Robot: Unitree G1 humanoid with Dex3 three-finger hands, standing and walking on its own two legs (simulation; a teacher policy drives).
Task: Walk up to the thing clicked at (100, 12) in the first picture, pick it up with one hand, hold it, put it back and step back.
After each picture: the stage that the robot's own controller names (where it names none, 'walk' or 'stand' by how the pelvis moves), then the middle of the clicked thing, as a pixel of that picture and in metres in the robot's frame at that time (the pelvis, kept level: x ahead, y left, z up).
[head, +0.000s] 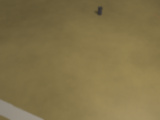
stand; (99, 10) +2.16 -0.23 -0.72
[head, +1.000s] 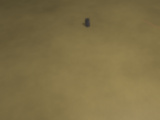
walk; (87, 22) +2.02 +0.12 -0.70
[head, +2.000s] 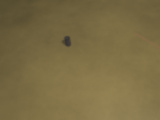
walk; (67, 41) +1.40 +0.30 -0.72
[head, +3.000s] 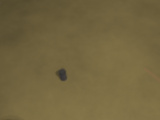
walk; (62, 74) +0.90 +0.27 -0.71
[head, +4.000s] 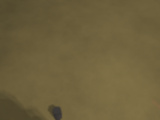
walk; (57, 113) +0.53 +0.21 -0.70
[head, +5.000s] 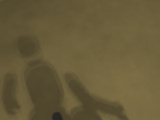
stand; (57, 118) +0.41 +0.24 -0.68
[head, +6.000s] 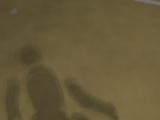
stand; out of the picture +0.40 +0.20 -0.72
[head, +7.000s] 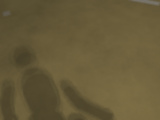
stand; out of the picture +0.39 +0.21 -0.72
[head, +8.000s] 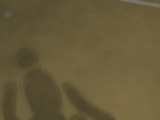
stand; out of the picture +0.40 +0.22 -0.73
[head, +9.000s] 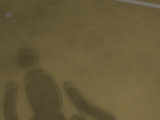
stand; out of the picture +0.39 +0.22 -0.73
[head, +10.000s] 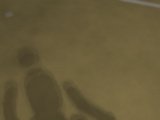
go down; out of the picture +0.39 +0.22 -0.73
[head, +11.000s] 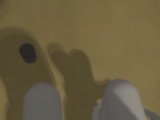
go down; (28, 54) +0.49 +0.22 -0.34
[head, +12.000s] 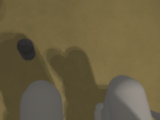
approach; (26, 50) +0.49 +0.22 -0.30
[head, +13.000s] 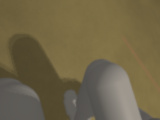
close in; out of the picture +0.47 +0.26 -0.23
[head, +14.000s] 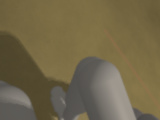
close; out of the picture +0.47 +0.28 -0.23
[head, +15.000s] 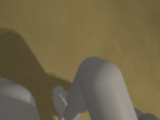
lift; out of the picture +0.45 +0.25 -0.24
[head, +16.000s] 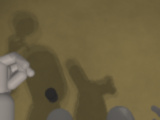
lift; (51, 95) +0.41 +0.21 -0.50
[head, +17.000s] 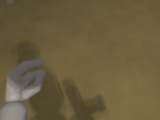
go down; out of the picture +0.37 +0.20 -0.67
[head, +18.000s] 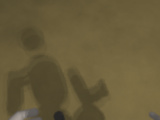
hold; (59, 118) +0.38 +0.19 -0.62
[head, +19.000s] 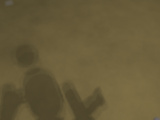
stand; out of the picture +0.36 +0.19 -0.65
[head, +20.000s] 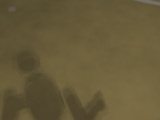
stand; out of the picture +0.36 +0.19 -0.66
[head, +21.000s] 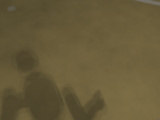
stand; out of the picture +0.36 +0.19 -0.66
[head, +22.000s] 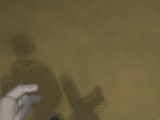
hold; out of the picture +0.37 +0.20 -0.63
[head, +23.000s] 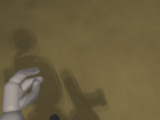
close; out of the picture +0.37 +0.20 -0.64
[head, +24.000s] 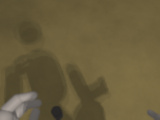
stand; (57, 113) +0.38 +0.19 -0.59
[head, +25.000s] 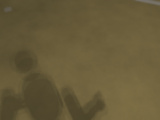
stand; out of the picture +0.35 +0.19 -0.66
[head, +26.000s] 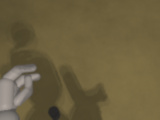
close; (54, 113) +0.38 +0.20 -0.60
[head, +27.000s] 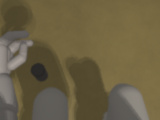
hold; (40, 72) +0.44 +0.21 -0.35
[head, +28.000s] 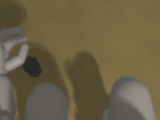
close; (32, 67) +0.44 +0.22 -0.28
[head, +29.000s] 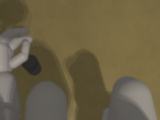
hold; (32, 65) +0.44 +0.22 -0.28
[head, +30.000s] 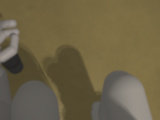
close; (13, 63) +0.43 +0.23 -0.26
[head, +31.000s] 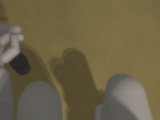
close; (20, 64) +0.44 +0.23 -0.27
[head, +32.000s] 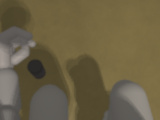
hold; (37, 69) +0.45 +0.21 -0.31
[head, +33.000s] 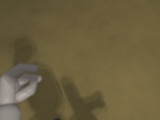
close; out of the picture +0.38 +0.19 -0.64
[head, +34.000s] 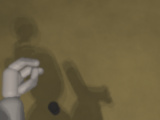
close; (54, 108) +0.39 +0.20 -0.59
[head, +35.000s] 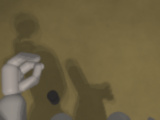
close; (53, 97) +0.41 +0.20 -0.53
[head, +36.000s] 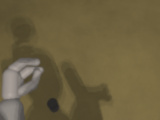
close; (53, 105) +0.40 +0.20 -0.58
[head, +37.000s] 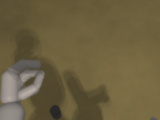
close; (55, 112) +0.40 +0.20 -0.58
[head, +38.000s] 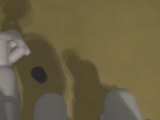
crouch; (39, 75) +0.44 +0.21 -0.40
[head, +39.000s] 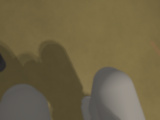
hold; out of the picture +0.43 +0.24 -0.26
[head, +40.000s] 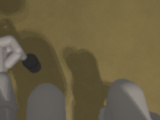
lower; (32, 63) +0.45 +0.21 -0.32
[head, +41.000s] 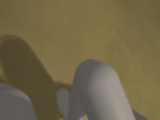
lower; out of the picture +0.43 +0.27 -0.24
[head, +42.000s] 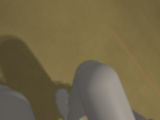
lower; out of the picture +0.43 +0.28 -0.24
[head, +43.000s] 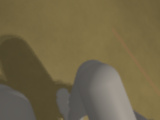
lower; out of the picture +0.43 +0.28 -0.24
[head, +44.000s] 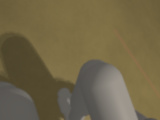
open; out of the picture +0.43 +0.28 -0.23
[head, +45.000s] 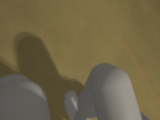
stand; out of the picture +0.43 +0.26 -0.24
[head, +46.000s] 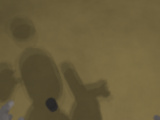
stand; (52, 105) +0.41 +0.20 -0.58
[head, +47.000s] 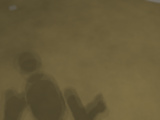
stand; out of the picture +0.39 +0.20 -0.66
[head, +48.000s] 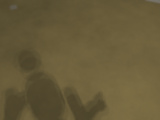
stand; out of the picture +0.38 +0.19 -0.66
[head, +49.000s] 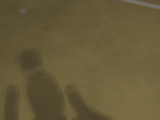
stand; out of the picture +0.39 +0.17 -0.71
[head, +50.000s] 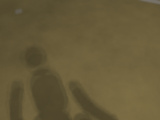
stand; out of the picture +0.38 +0.21 -0.72
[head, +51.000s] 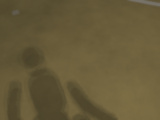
stand; out of the picture +0.36 +0.22 -0.73
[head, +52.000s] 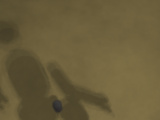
walk; (57, 106) +0.44 +0.18 -0.71
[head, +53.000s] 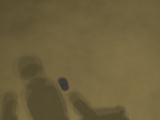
walk; (64, 84) +0.68 +0.25 -0.70
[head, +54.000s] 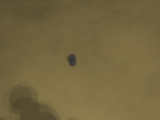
stand; (72, 60) +1.00 +0.16 -0.69
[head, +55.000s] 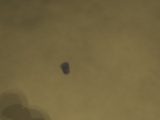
stand; (66, 68) +0.97 +0.20 -0.72
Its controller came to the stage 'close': yes
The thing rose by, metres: 0.04
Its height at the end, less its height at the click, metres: +0.00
